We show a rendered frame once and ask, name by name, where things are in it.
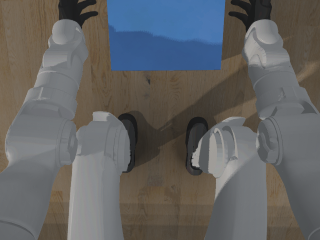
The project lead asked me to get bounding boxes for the robot left upper arm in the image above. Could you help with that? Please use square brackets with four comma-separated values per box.
[0, 114, 78, 240]

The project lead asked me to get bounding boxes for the right robot hand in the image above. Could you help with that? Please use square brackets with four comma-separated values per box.
[228, 0, 272, 32]

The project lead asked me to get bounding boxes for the right robot forearm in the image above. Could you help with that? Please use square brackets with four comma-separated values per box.
[241, 19, 320, 120]

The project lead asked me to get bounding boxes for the left robot shin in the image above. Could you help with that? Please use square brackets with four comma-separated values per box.
[76, 111, 131, 163]

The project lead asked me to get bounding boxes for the robot right thigh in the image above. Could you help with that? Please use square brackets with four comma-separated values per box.
[204, 125, 267, 240]

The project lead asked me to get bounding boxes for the left robot forearm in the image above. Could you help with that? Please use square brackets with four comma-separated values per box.
[5, 19, 89, 160]

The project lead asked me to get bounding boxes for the left robot hand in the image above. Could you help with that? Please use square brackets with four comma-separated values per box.
[58, 0, 98, 29]

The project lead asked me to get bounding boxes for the carton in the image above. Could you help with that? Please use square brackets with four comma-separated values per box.
[106, 0, 226, 71]

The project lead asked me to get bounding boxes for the robot right upper arm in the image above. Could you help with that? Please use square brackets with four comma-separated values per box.
[255, 113, 320, 240]

